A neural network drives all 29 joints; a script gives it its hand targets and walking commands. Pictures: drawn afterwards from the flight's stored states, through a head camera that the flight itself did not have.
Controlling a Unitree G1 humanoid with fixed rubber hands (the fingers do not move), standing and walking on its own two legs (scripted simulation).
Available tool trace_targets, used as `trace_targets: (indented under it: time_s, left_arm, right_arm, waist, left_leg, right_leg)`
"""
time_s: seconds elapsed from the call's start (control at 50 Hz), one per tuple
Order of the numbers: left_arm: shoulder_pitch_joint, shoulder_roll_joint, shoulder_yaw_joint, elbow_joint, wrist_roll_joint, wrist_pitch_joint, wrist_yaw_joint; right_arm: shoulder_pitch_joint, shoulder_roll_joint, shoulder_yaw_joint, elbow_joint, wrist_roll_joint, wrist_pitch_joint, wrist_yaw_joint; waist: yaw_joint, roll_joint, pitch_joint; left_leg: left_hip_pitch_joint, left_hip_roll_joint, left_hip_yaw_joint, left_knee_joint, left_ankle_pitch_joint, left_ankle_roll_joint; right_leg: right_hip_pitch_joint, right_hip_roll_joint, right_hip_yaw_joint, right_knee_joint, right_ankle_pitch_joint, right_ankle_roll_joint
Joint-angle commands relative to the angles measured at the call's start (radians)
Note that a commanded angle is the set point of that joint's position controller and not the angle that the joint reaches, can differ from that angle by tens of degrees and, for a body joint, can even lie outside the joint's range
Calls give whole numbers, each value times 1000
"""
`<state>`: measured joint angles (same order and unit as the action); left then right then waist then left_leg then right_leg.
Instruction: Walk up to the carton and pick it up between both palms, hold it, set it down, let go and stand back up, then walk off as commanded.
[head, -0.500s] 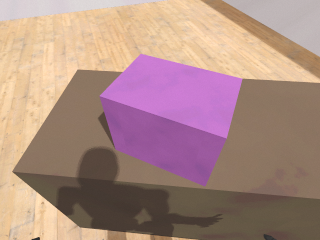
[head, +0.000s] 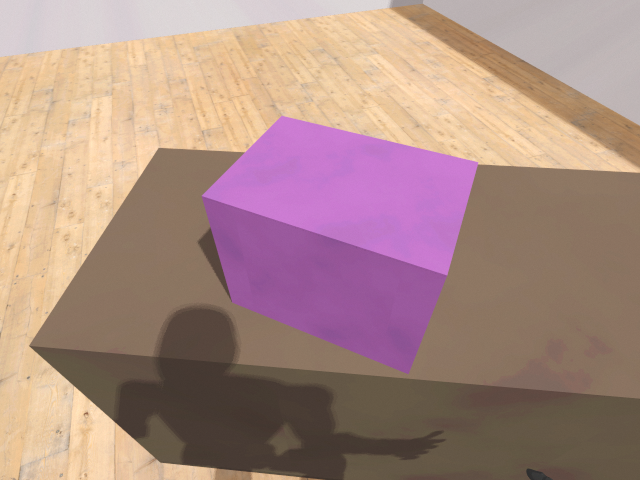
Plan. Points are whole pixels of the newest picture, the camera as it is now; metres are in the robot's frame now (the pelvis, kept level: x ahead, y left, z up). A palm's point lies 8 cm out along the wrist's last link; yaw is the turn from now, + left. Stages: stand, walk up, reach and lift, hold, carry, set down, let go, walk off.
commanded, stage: walk up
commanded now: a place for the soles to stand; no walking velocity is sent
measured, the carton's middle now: (342, 239) +0.45 -0.03 +0.04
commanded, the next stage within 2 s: reach and lift in 0.04 s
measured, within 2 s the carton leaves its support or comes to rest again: neither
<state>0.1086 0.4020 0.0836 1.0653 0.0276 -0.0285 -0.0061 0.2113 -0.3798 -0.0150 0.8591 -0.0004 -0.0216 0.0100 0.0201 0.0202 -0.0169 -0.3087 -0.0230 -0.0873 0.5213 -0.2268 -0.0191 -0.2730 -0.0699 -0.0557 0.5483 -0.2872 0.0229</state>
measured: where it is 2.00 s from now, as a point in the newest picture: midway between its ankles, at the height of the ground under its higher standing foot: outside the picture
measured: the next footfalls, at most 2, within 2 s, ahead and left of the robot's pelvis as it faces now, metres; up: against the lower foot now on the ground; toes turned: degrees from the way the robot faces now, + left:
none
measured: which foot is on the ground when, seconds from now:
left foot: down 0.00-1.00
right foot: down 0.00-1.00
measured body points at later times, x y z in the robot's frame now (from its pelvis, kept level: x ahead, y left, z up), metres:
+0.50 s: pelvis +0.00 -0.01 +0.00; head +0.05 +0.01 +0.45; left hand +0.19 +0.30 -0.07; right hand +0.17 -0.31 -0.09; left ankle +0.03 +0.14 -0.73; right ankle +0.00 -0.14 -0.73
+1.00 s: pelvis +0.00 +0.01 +0.01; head +0.03 +0.03 +0.46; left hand +0.19 +0.30 -0.04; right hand +0.17 -0.24 -0.06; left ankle +0.03 +0.14 -0.73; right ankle +0.00 -0.14 -0.73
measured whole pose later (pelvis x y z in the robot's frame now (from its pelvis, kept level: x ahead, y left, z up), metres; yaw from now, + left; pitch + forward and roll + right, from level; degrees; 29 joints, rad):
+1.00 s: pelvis +0.00 +0.01 +0.01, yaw -1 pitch -4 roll -1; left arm 0.25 0.40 0.11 0.21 -0.08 0.28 -0.09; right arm 0.20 -0.17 -0.05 0.61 0.01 -0.17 -0.14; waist 0.02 -0.03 0.13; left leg -0.18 0.02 -0.08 0.45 -0.21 -0.03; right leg -0.10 -0.03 -0.05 0.36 -0.20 0.03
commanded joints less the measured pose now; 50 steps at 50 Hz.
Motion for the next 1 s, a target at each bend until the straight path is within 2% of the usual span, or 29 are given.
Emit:
trace_targets:
  time_s: [0.0, 0.02, 0.04, 0.06, 0.12, 0.14, 0.18, 0.2, 0.24, 0.28, 0.36, 0.38, 0.4, 0.42, 0.44, 0.48, 0.52, 0.56, 0.62, 0.64, 0.66, 0.72, 0.76, 0.78, 0.8, 0.84, 0.88, 0.92, 0.98]
  left_arm:
    - [-43, 203, 6, -60, -12, -24, 0]
    - [-49, 195, 0, -66, -14, -21, -2]
    - [-372, 165, -44, -417, -61, 138, 22]
    - [-275, 144, -28, -498, -41, 233, 38]
    - [-209, 118, -17, -565, -21, 383, 27]
    - [-180, 134, -3, -609, -23, 395, 24]
    - [-136, 152, 15, -667, 4, 435, 9]
    - [-121, 171, 38, -678, -1, 445, 6]
    - [-94, 188, 65, -713, -5, 443, -10]
    - [-71, 182, 84, -729, 1, 431, -16]
    - [-13, 260, 162, -752, 8, 396, -34]
    - [-8, 254, 167, -769, 1, 383, -41]
    - [-12, 253, 185, -767, 17, 389, -40]
    - [16, 262, 188, -745, 21, 387, -48]
    - [26, 277, 186, -799, 15, 368, -51]
    - [16, 284, 163, -813, -25, 339, -65]
    - [-12, 284, 159, -859, -26, 325, -65]
    - [10, 272, 150, -883, -51, 312, -64]
    - [39, 244, 99, -931, -75, 294, -61]
    - [57, 235, 79, -961, -80, 301, -54]
    - [45, 233, 85, -966, -84, 291, -57]
    - [94, 200, 58, -982, -90, 292, -52]
    - [115, 198, 56, -977, -103, 286, -60]
    - [118, 186, 38, -964, -120, 286, -68]
    - [116, 210, 39, -989, -117, 287, -67]
    - [123, 217, 66, -980, -112, 298, -75]
    - [107, 238, 65, -997, -149, 270, -88]
    - [98, 262, 80, -1028, -138, 263, -84]
    - [76, 281, 60, -1039, -176, 260, -107]
  right_arm:
    - [-62, -191, -43, 13, -28, -29, -17]
    - [-62, -204, -42, 3, -20, -34, -14]
    - [-413, -22, -173, 116, -167, -146, 28]
    - [-350, -63, -192, 120, -164, -152, 44]
    - [-331, -99, -186, 100, -132, -149, 45]
    - [-320, -82, -178, 68, -112, -154, 32]
    - [-244, -72, -152, 27, -84, -143, 17]
    - [-244, -68, -151, -33, -79, -148, 12]
    - [-236, -65, -129, -141, -47, -151, -5]
    - [-200, -47, -110, -155, -26, -157, -19]
    - [-132, -8, -86, -216, 9, -193, -56]
    - [-94, 11, -75, -220, 24, -194, -71]
    - [-103, 35, -43, -207, 38, -193, -70]
    - [-69, 26, -52, -182, 35, -188, -79]
    - [-40, 49, -67, -222, 32, -200, -95]
    - [-57, 65, -47, -246, 40, -215, -114]
    - [-52, 82, -51, -264, 45, -211, -120]
    - [-39, 109, -48, -290, 55, -212, -124]
    - [-24, 113, -83, -278, 52, -197, -120]
    - [-27, 103, -104, -276, 54, -190, -121]
    - [-13, 138, -89, -288, 68, -193, -125]
    - [-22, 104, -123, -283, 61, -202, -125]
    - [-7, 119, -122, -337, 59, -203, -130]
    - [1, 123, -130, -341, 65, -200, -136]
    - [11, 131, -128, -338, 78, -204, -143]
    - [11, 140, -109, -389, 75, -200, -154]
    - [37, 179, -114, -469, 77, -197, -171]
    - [67, 194, -86, -495, 95, -174, -169]
    - [94, 227, -83, -575, 99, -139, -195]
  waist:
    - [-4, 8, -75]
    - [-1, -1, -85]
    - [-53, -41, 48]
    - [-47, 25, 59]
    - [-43, -11, 71]
    - [-24, -29, 48]
    - [-29, -57, 2]
    - [-14, -116, -26]
    - [11, -132, -44]
    - [5, -136, -90]
    - [53, -170, -138]
    - [31, -160, -183]
    - [47, -115, -142]
    - [45, -146, -122]
    - [32, -113, -138]
    - [25, -131, -146]
    - [2, -51, -138]
    - [14, -18, -132]
    - [-14, 7, -108]
    - [-24, 42, -96]
    - [-14, 93, -104]
    - [-18, 106, -84]
    - [-2, 67, -85]
    - [-21, 73, -93]
    - [-10, 119, -108]
    - [2, 92, -80]
    - [5, 24, -65]
    - [13, 76, -70]
    - [-1, 40, -14]
  left_leg:
    - [19, 102, -129, -114, 154, 74]
    - [14, 109, -149, -123, 124, 82]
    - [-212, 50, 154, -53, -210, -46]
    - [-272, 99, 139, -55, -311, -34]
    - [-286, 106, 157, -45, -261, 0]
    - [-208, 86, 172, -11, -205, 7]
    - [-80, 61, 174, -4, -94, 7]
    - [21, 32, 183, 15, -25, 4]
    - [82, 5, 196, 3, 41, 3]
    - [101, -4, 190, 10, 75, 3]
    - [40, -11, 194, -30, 136, 8]
    - [55, -25, 192, -35, 138, 6]
    - [46, -23, 208, -48, 105, 4]
    - [70, -19, 205, -73, 128, 11]
    - [71, -22, 192, -74, 133, 1]
    - [108, -18, 191, -81, 160, 1]
    - [139, -10, 204, -99, 153, -16]
    - [167, 3, 202, -103, 170, -27]
    - [233, 18, 191, -131, 230, -44]
    - [258, 29, 172, -126, 315, -61]
    - [253, 25, 187, -138, 267, -70]
    - [234, 41, 156, -146, 351, -86]
    - [255, 39, 172, -152, 355, -85]
    - [258, 50, 165, -167, 320, -89]
    - [260, 41, 166, -159, 370, -91]
    - [219, 20, 191, -165, 363, -78]
    - [202, 14, 211, -167, 269, -59]
    - [180, 12, 205, -188, 262, -58]
    - [175, 20, 218, -184, 136, -36]
  right_leg:
    - [142, -93, 56, -131, 34, -69]
    - [136, -83, 61, -116, -4, -68]
    - [9, 93, -67, 19, -94, -74]
    - [88, 102, -55, 91, -84, -58]
    - [178, 105, -64, 108, -27, -49]
    - [147, 92, -41, 80, -23, -54]
    - [147, 93, -37, 25, 36, -52]
    - [114, 80, -14, -26, 51, -48]
    - [149, 74, 4, -59, 190, -19]
    - [205, 70, 23, -47, 311, -5]
    - [370, 56, 52, -51, 494, 32]
    - [402, 55, 67, -59, 508, 42]
    - [395, 42, 79, -69, 440, 40]
    - [401, 45, 71, -86, 489, 46]
    - [406, 46, 73, -87, 501, 40]
    - [385, 55, 62, -113, 490, 52]
    - [360, 57, 49, -140, 389, 32]
    - [337, 66, 44, -155, 340, 21]
    - [299, 97, 16, -196, 243, -7]
    - [297, 106, 4, -191, 280, -11]
    - [294, 100, 13, -208, 238, -11]
    - [326, 124, -3, -187, 253, -10]
    - [338, 126, -3, -207, 241, -12]
    - [360, 128, -13, -211, 243, -7]
    - [359, 130, -10, -204, 244, -7]
    - [385, 114, 4, -212, 268, -4]
    - [381, 108, 15, -230, 219, -1]
    - [414, 104, 17, -211, 220, -1]
    - [360, 74, 42, -248, 130, 4]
